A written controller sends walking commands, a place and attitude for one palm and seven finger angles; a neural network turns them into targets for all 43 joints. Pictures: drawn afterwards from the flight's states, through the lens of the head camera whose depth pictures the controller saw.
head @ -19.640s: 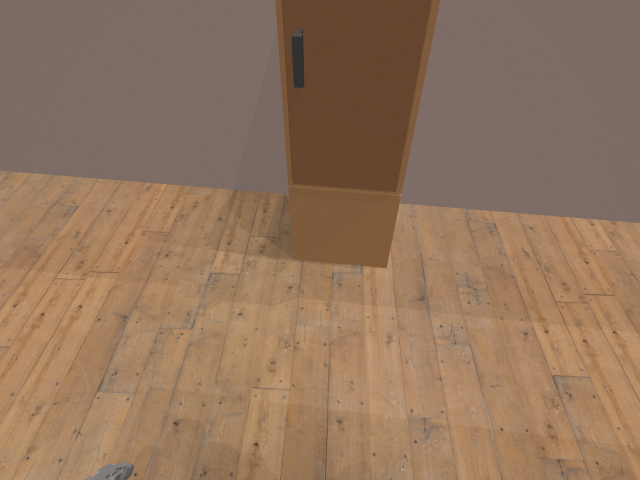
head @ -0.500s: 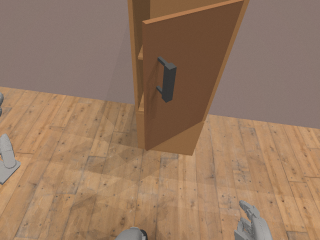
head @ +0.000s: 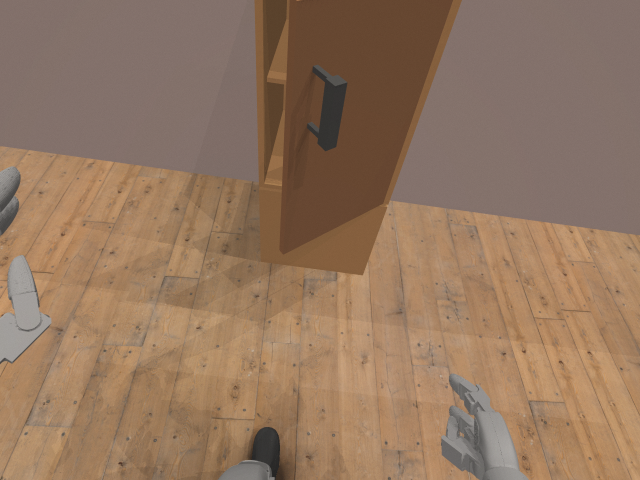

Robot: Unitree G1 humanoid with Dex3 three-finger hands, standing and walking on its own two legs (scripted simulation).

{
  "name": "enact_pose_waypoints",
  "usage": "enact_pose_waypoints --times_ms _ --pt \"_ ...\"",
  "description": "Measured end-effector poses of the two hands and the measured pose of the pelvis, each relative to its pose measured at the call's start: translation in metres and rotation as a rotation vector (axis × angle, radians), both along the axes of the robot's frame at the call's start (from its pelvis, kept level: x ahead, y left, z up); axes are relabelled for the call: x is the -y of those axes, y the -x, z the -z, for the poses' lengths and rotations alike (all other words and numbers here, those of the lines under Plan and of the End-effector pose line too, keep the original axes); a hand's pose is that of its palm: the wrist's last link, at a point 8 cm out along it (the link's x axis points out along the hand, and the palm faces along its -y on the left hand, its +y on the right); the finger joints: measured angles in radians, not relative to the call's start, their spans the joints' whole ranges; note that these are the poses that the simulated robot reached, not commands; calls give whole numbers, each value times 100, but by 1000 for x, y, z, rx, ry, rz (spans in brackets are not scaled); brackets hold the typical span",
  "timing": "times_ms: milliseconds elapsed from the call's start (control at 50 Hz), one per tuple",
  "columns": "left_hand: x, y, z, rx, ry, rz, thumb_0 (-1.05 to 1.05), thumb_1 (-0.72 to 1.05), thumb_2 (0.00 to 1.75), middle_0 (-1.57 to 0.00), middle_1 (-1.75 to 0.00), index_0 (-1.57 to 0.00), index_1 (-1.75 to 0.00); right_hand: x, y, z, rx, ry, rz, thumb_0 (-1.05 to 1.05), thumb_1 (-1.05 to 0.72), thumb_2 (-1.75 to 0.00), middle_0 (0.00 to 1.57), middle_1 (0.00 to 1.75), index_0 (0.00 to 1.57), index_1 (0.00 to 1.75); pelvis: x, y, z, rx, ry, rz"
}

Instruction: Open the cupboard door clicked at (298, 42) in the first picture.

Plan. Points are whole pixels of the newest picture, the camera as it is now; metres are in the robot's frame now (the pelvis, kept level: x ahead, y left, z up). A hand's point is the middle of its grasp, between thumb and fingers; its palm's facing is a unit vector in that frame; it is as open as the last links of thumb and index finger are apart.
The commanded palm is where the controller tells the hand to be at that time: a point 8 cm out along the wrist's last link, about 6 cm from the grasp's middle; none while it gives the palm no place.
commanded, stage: stop stepping back and stand still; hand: left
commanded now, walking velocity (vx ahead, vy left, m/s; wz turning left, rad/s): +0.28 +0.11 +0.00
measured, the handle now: (323, 108) +0.66 +0.05 +0.09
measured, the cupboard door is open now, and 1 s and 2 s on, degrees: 41 41 41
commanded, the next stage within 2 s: let the arm hang, fingers relaxed in 1.90 s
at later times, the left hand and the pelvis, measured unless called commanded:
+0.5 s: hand (17, 444) +0.12 +0.22 +0.17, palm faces +0.31 -0.77 -0.55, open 7.4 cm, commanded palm +0.08 +0.28 +0.18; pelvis -0.08 -0.01 +0.00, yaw -4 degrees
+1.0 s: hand out of the picture +0.16 +0.30 +0.18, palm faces +0.44 -0.76 -0.47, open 7.4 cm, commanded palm +0.09 +0.33 +0.18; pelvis -0.05 +0.03 +0.00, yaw -2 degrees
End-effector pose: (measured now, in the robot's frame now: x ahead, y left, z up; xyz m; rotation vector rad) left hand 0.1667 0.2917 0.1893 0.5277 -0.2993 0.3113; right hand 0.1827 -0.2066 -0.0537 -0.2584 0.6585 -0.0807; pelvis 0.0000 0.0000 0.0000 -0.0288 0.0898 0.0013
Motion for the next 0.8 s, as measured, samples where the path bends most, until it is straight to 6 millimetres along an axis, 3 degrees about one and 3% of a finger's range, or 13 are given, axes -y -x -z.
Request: enact_pose_waypoints --times_ms 60,120,180,240,320,400,480,540,640,720,800 --pt "12 19 -3 13 -72 54 1 89 90 -21 -30 -21 -30 12 24 22 -24 11 17 1 -90 -90 21 30 20 30 -1 22 16 21 0 55" --pt "5 27 -12 62 -90 54 1 89 90 -22 -30 -21 -31 20 58 31 -101 6 81 1 -90 -90 21 30 20 30 -2 16 14 49 -4 68" --pt "-13 22 -5 117 -45 -13 0 89 90 -22 -31 -22 -31 31 84 36 -119 24 158 1 -90 -90 21 30 20 30 -5 12 17 76 -36 67" --pt "-24 8 9 81 47 -73 0 89 90 -21 -30 -21 -31 38 106 37 -98 32 208 1 -90 -90 21 30 20 30 -10 26 15 113 -32 76" --pt "-7 6 13 13 53 -19 1 89 90 -21 -30 -21 -30 39 136 29 -90 9 229 1 -90 -90 21 30 20 30 -4 46 6 137 -32 64" --pt "22 38 5 -39 -26 62 1 90 90 -21 -30 -21 -30 45 155 27 -90 -13 236 1 -90 -90 21 30 20 30 5 60 2 126 -31 58" --pt "31 76 -5 -50 -122 55 1 89 90 -21 -30 -21 -31 55 160 41 -142 -8 197 1 -90 -90 21 30 20 30 13 75 7 109 -53 70" --pt "19 88 -12 -37 -104 -27 1 89 90 -22 -31 -22 -31 59 159 40 -182 -8 180 1 -90 -90 21 30 20 30 15 76 -3 92 -65 73" --pt "-3 84 0 -80 -14 -173 1 89 90 -21 -30 -21 -31 64 145 33 -133 -17 176 1 -90 -90 21 30 20 30 11 75 -14 74 -78 42" --pt "0 75 13 -122 49 -164 1 89 90 -21 -30 -21 -30 61 129 25 -100 3 159 1 -90 -90 21 30 20 30 3 73 -18 72 -82 25" --pt "2 71 10 -88 50 -95 1 89 90 -21 -30 -21 -30 49 112 10 -63 42 136 1 -90 -90 21 30 20 30 -7 69 -16 70 -69 25"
